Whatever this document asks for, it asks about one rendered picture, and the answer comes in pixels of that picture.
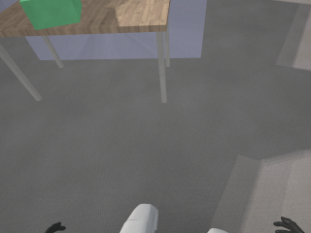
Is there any carton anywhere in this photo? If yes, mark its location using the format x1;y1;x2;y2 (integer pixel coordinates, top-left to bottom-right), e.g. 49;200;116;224
19;0;83;30

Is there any right robot hand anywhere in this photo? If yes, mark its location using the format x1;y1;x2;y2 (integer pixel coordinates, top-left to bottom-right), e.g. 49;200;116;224
273;216;304;233

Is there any robot left thigh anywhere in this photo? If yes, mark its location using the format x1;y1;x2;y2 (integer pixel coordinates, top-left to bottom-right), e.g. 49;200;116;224
120;204;158;233

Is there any table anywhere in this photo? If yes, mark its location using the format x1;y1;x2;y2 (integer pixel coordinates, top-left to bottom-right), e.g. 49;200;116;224
0;0;171;103

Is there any left robot hand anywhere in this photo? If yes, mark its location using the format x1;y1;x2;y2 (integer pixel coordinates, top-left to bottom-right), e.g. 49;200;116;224
45;222;66;233

